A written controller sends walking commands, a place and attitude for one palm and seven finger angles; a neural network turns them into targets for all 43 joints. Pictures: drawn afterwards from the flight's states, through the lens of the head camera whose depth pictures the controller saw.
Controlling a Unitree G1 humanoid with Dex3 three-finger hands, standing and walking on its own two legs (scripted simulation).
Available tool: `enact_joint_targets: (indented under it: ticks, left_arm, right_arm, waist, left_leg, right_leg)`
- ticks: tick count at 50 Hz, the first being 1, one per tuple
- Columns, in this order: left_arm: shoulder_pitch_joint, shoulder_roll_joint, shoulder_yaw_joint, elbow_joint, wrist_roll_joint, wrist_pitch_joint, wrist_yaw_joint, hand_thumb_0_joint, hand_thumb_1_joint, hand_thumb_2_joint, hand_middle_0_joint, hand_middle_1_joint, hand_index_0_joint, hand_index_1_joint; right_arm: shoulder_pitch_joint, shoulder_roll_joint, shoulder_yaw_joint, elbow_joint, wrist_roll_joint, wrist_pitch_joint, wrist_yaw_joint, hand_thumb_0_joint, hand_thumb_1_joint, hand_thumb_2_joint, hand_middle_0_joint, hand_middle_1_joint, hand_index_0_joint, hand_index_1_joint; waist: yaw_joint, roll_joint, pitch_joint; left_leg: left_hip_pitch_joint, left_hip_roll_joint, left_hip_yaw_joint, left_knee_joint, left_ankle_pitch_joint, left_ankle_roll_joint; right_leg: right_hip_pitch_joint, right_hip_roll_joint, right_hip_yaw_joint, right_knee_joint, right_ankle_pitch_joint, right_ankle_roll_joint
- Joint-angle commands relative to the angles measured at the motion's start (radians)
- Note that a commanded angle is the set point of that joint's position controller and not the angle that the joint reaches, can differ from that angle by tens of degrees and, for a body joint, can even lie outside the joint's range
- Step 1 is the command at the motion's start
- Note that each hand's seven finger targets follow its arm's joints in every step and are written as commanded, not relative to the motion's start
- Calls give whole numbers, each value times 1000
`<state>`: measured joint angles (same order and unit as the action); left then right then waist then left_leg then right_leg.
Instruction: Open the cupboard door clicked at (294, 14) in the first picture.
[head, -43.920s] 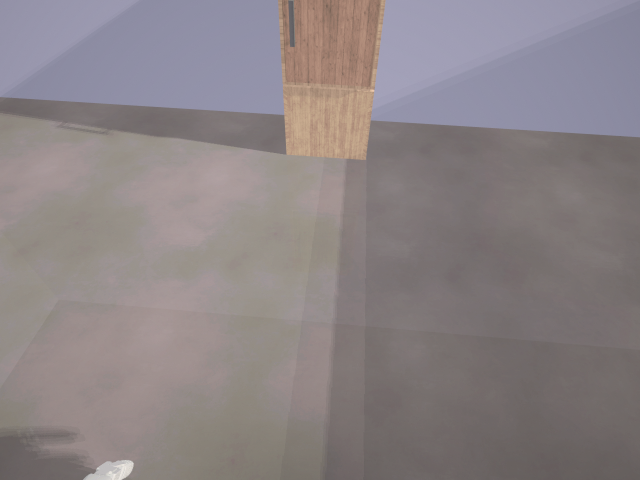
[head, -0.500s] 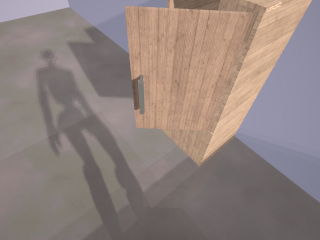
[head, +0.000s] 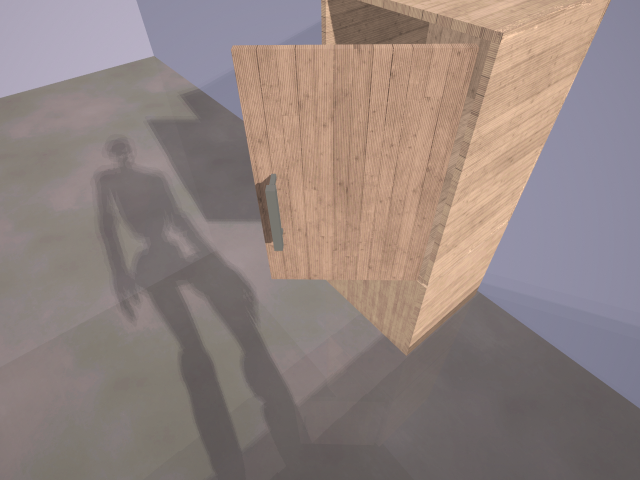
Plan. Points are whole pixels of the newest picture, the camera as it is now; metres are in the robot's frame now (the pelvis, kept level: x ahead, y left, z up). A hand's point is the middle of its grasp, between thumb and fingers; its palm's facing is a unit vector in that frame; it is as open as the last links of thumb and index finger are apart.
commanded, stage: look again from close up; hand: left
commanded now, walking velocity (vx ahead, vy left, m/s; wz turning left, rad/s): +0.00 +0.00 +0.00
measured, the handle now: (276, 213) +0.65 +0.14 -0.08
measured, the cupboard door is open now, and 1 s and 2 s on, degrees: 49 49 49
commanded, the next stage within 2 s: raise the hand with hooked fingers in 0.12 s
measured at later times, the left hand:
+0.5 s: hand (199, 417) +0.20 +0.17 -0.02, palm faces +0.11 -0.99 -0.03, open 7.9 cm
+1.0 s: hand (188, 443) +0.19 +0.20 -0.08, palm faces -0.03 -1.00 +0.00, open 10.7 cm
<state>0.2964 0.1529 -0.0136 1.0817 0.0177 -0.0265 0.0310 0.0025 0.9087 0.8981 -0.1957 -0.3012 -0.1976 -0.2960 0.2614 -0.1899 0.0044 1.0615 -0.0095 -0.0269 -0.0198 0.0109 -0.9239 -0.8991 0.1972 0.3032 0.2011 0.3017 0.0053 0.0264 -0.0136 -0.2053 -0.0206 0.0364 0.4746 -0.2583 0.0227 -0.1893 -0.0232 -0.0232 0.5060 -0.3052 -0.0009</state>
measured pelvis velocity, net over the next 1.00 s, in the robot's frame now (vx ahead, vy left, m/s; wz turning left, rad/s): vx -0.05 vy -0.01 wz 0.00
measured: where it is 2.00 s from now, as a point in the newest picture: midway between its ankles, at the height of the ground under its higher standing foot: outside the picture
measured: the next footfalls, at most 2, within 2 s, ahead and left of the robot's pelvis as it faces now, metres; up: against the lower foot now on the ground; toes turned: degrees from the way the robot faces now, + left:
none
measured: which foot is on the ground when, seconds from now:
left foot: down 0.00-1.00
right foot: down 0.00-1.00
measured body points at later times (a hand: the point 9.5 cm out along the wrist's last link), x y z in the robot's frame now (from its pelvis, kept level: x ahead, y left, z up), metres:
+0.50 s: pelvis -0.03 -0.02 -0.05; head +0.01 -0.02 +0.40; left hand +0.19 +0.22 -0.01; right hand +0.15 -0.27 -0.12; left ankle +0.00 +0.11 -0.74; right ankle -0.02 -0.12 -0.74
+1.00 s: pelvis -0.05 -0.01 -0.11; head +0.03 +0.00 +0.33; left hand +0.19 +0.25 -0.08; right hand +0.13 -0.23 -0.21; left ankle +0.00 +0.11 -0.74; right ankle -0.02 -0.12 -0.74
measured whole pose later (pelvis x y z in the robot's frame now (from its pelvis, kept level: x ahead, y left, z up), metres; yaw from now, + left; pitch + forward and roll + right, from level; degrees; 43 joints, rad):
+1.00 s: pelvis -0.05 -0.01 -0.11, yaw +0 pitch +18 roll -3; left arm 0.26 0.26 0.24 0.09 -0.32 -0.28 -0.37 0.01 0.19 0.59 -0.25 -0.76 -0.25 -0.75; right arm 0.22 -0.18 0.02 0.55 0.03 -0.17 -0.06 0.01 -0.90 -0.90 0.20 0.30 0.21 0.30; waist 0.00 0.04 -0.15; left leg -1.07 0.03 -0.03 1.28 -0.52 0.00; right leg -1.01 0.01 -0.08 1.24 -0.55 -0.03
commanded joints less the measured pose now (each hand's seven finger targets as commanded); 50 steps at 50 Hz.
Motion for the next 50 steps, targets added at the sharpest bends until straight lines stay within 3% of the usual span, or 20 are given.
enact_joint_targets:
  ticks: [1, 10, 11, 12, 13, 14, 15, 16, 17, 19, 21, 23, 26, 30, 33, 34, 39, 45, 49, 50]
  left_arm:
    - [46, 143, 30, -38, -3, -18, 9, 0, 900, 900, -200, -300, -200, -300]
    - [11, 163, 34, -51, -3, -13, 5, 0, 900, 900, -200, -300, -200, -300]
    - [97, 133, 33, -16, 4, -20, 47, 0, 900, 900, -200, -300, -200, -300]
    - [-697, 385, 213, -1546, -189, -243, 37, 0, 877, 890, -202, -315, -202, -315]
    - [-143, 295, 189, -1232, -113, -195, 52, 0, 853, 880, -203, -330, -203, -330]
    - [-117, 225, 143, -1155, -150, -161, 92, 0, 830, 870, -205, -345, -205, -345]
    - [165, -21, 27, -919, -169, -77, 77, 0, 807, 860, -207, -360, -207, -360]
    - [-71, 43, 72, -1083, -194, -121, 58, 0, 783, 850, -208, -375, -208, -375]
    - [-47, 112, 158, -1011, -187, -177, 35, 0, 760, 840, -210, -390, -210, -390]
    - [169, 49, 183, -735, -200, -298, -50, 0, 713, 820, -213, -420, -213, -420]
    - [276, 4, 176, -759, -241, -457, -165, 0, 667, 800, -217, -450, -217, -450]
    - [289, 21, 183, -802, -276, -601, -292, 0, 620, 780, -220, -480, -220, -480]
    - [208, 147, 287, -839, -307, -697, -438, 0, 550, 750, -225, -525, -225, -525]
    - [-6, 219, 344, -1110, -367, -645, -426, 0, 457, 710, -232, -585, -232, -585]
    - [-79, 214, 315, -1346, -362, -657, -369, 0, 387, 680, -237, -630, -237, -630]
    - [-142, 231, 299, -1422, -356, -657, -363, 0, 363, 670, -238, -645, -238, -645]
    - [-94, 189, 207, -1281, -314, -550, -405, 0, 247, 620, -247, -720, -247, -720]
    - [36, 248, 349, -1136, -365, -306, -437, 0, 107, 560, -257, -810, -257, -810]
    - [12, 275, 433, -1193, -378, -333, -339, 0, 13, 520, -263, -870, -263, -870]
    - [-14, 281, 432, -1242, -370, -371, -317, 0, -10, 510, -265, -885, -265, -885]
  right_arm:
    - [29, -91, -14, -31, -4, -16, -6, 0, -900, -900, 200, 300, 200, 300]
    - [2, -98, -15, -12, -4, -12, -7, 0, -900, -900, 200, 300, 200, 300]
    - [-61, -101, -19, -71, 6, -9, -3, 0, -900, -900, 200, 300, 200, 300]
    - [-61, -250, -52, -404, 54, -153, -37, 0, -900, -900, 200, 300, 200, 300]
    - [-109, -163, -26, -358, 33, -242, -75, 0, -900, -900, 200, 300, 200, 300]
    - [-111, -170, -31, -299, 44, -265, -82, 0, -900, -900, 200, 300, 200, 300]
    - [-75, -120, -32, -293, 54, -259, -71, 0, -900, -900, 200, 300, 200, 300]
    - [-100, -169, -41, -383, 49, -267, -61, 0, -900, -900, 200, 300, 200, 300]
    - [-90, -187, -69, -390, 33, -266, -63, 0, -900, -900, 200, 300, 200, 300]
    - [-109, -175, -82, -435, 24, -270, -48, 0, -900, -900, 200, 300, 200, 300]
    - [-142, -170, -92, -493, 5, -285, -20, 0, -900, -900, 200, 300, 200, 300]
    - [-163, -172, -102, -549, 2, -298, 8, 0, -900, -900, 200, 300, 200, 300]
    - [-167, -183, -112, -621, 15, -298, 28, 0, -900, -900, 200, 300, 200, 300]
    - [-179, -184, -108, -715, 22, -281, -2, 0, -900, -900, 200, 300, 200, 300]
    - [-125, -165, -94, -699, 18, -270, -25, 0, -900, -900, 200, 300, 200, 300]
    - [-110, -173, -88, -693, 12, -266, -34, 0, -900, -900, 200, 300, 200, 300]
    - [-86, -188, -70, -639, 20, -254, -60, 0, -900, -900, 200, 300, 200, 300]
    - [-122, -185, -68, -694, 50, -215, -61, 0, -900, -900, 200, 300, 200, 300]
    - [-128, -152, -65, -693, 37, -207, -53, 0, -900, -900, 200, 300, 200, 300]
    - [-119, -151, -65, -690, 34, -213, -50, 0, -900, -900, 200, 300, 200, 300]
  waist:
    - [-3, -54, 54]
    - [-1, -41, 42]
    - [27, -78, 88]
    - [-86, 144, -398]
    - [29, 293, -366]
    - [-10, 249, -287]
    - [-25, 132, -147]
    - [-58, 62, -11]
    - [-67, -78, -12]
    - [-13, -269, 85]
    - [48, -327, -31]
    - [71, -234, -147]
    - [77, -73, -292]
    - [56, 1, -385]
    - [11, 102, -445]
    - [-18, 67, -452]
    - [-70, 49, -342]
    - [34, -24, -441]
    - [59, -49, -445]
    - [57, -1, -454]
  left_leg:
    - [-10, 100, -81, -71, 185, 15]
    - [-3, 106, -72, -74, 173, 3]
    - [-54, 120, -36, 113, 180, -25]
    - [190, 8, -40, -27, 335, 10]
    - [302, 51, -22, -33, 495, 16]
    - [184, 48, -26, -9, 400, -19]
    - [94, 47, -35, -6, 304, -5]
    - [-21, 32, -67, 27, 204, -5]
    - [-93, 26, -58, 77, 117, -2]
    - [-306, 9, -61, 189, 6, -8]
    - [-432, -3, -37, 309, -26, -19]
    - [-522, -18, -20, 417, -23, -31]
    - [-640, -28, -1, 574, -22, -31]
    - [-697, -14, -7, 658, -116, -6]
    - [-617, 11, -33, 683, -52, 11]
    - [-616, 21, -50, 702, -39, 17]
    - [-671, 33, -82, 712, -71, 21]
    - [-686, 13, -78, 635, -68, 8]
    - [-680, 21, -83, 615, -31, 3]
    - [-666, 23, -81, 615, -24, 2]
  right_leg:
    - [-9, -89, 93, -98, 259, -42]
    - [8, -90, 101, -117, 263, -45]
    - [-13, -149, 168, -117, 619, -12]
    - [44, -46, 50, -16, 530, -41]
    - [0, 11, 16, 35, 313, -57]
    - [-48, 15, -44, 25, 169, -46]
    - [-120, 15, -66, 11, 149, -28]
    - [-181, 8, -69, 10, 154, -19]
    - [-260, 15, -75, 19, 79, -13]
    - [-402, 21, -77, 101, -45, -10]
    - [-461, 25, -51, 237, -65, -12]
    - [-469, 17, -15, 355, 0, -22]
    - [-499, -6, 74, 480, 37, -30]
    - [-582, 5, 136, 483, -200, -21]
    - [-612, 26, 97, 516, -93, -27]
    - [-639, 38, 87, 541, -69, -27]
    - [-727, 57, 36, 543, -91, -28]
    - [-597, 43, 14, 515, -108, -15]
    - [-571, 47, -3, 534, -85, -19]
    - [-590, 44, -4, 544, -80, -22]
